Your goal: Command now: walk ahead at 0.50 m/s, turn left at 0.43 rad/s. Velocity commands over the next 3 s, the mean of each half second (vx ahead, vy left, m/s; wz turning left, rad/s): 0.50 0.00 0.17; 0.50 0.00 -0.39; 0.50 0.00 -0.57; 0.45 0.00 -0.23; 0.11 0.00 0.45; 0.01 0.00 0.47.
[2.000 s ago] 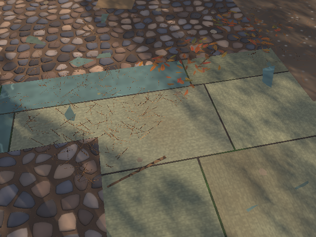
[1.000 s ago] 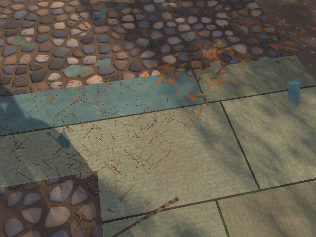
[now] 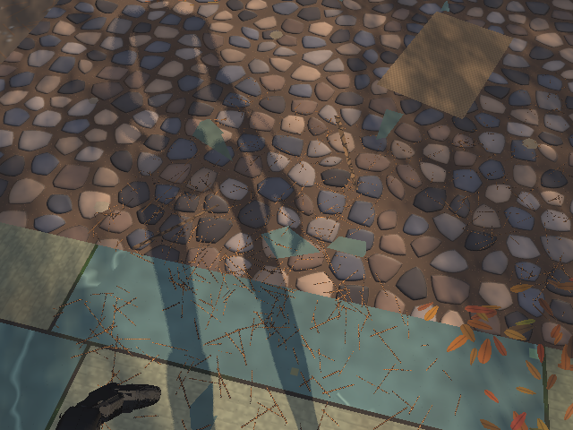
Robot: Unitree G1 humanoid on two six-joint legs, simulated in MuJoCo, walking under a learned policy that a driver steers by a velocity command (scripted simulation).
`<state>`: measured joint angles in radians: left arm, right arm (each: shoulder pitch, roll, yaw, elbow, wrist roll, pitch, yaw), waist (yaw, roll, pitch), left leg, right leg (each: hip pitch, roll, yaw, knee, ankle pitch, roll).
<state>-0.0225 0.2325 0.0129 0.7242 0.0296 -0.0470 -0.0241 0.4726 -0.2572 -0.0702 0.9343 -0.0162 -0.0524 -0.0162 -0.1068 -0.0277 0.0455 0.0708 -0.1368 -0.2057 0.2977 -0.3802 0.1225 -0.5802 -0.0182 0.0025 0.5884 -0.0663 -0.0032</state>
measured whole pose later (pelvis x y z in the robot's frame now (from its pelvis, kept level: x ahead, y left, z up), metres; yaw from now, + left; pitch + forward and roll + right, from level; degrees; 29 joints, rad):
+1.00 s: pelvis +0.50 +0.01 +0.01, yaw -12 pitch +1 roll +1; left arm 0.09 0.23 0.05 0.79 0.04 0.00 -0.07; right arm 0.41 -0.22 -0.04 0.94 -0.02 -0.09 -0.01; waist -0.05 -0.03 0.04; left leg 0.07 -0.01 0.28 0.23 -0.32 0.02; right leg -0.62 -0.07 -0.08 0.72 -0.05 -0.07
